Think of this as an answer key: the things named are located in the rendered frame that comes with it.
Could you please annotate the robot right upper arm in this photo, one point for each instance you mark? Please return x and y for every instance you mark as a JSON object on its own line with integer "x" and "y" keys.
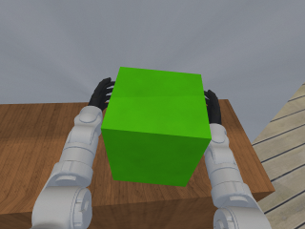
{"x": 238, "y": 217}

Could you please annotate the robot left forearm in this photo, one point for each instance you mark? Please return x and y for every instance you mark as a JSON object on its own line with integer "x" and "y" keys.
{"x": 75, "y": 164}

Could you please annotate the robot right forearm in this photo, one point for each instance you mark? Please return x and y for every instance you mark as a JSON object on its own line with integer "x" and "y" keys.
{"x": 228, "y": 188}

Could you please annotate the robot left upper arm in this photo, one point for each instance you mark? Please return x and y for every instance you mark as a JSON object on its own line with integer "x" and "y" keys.
{"x": 63, "y": 207}

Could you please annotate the left robot hand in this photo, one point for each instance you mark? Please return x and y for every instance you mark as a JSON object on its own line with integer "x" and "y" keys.
{"x": 99, "y": 96}

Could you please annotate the right robot hand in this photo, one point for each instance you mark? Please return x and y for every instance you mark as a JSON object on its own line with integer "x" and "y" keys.
{"x": 213, "y": 108}

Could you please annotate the pedestal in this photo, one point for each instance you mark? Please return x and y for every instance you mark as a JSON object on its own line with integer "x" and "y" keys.
{"x": 32, "y": 139}

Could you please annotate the carton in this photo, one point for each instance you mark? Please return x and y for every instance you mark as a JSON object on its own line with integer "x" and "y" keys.
{"x": 156, "y": 127}

